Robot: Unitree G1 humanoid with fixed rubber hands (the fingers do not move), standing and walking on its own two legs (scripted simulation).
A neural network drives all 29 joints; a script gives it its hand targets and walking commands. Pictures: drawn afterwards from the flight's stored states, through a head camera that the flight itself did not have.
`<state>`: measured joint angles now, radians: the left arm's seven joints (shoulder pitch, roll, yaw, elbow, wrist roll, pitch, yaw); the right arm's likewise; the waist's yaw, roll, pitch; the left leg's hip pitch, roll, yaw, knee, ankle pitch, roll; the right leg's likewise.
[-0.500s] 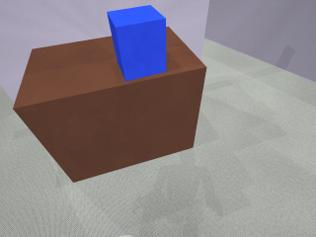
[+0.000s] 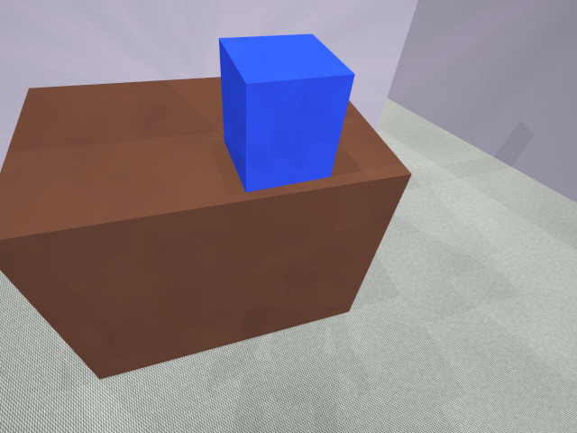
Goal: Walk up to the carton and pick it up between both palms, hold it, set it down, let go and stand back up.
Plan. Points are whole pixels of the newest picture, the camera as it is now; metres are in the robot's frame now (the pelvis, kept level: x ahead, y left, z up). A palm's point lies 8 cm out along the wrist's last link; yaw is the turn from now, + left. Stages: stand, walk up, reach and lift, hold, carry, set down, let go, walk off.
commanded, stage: walk up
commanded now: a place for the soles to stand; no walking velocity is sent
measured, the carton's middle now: (279, 112) +0.75 +0.02 +0.07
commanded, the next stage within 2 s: none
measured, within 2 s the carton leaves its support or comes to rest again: neither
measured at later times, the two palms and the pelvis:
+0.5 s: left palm (155, 372) +0.25 +0.20 -0.09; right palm out of the picture +0.14 -0.30 -0.14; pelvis +0.16 -0.05 +0.00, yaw -2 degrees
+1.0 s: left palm (148, 363) +0.27 +0.22 -0.13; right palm (430, 342) +0.31 -0.26 -0.10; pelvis +0.20 -0.02 -0.01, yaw -1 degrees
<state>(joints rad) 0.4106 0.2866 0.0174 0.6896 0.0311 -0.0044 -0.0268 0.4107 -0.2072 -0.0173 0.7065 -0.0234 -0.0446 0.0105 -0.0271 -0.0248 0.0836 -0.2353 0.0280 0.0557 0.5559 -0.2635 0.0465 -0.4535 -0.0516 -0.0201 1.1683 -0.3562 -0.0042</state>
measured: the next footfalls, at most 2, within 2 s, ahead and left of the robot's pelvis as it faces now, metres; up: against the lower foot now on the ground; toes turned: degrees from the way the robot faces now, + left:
right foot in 0.32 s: +0.25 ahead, -0.14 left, +0.00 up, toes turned -5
left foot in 0.76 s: +0.29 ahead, +0.09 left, +0.00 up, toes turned +0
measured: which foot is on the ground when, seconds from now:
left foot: down 0.00-0.34, up 0.36-0.74, down 0.76-1.00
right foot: up 0.00-0.30, down 0.32-1.00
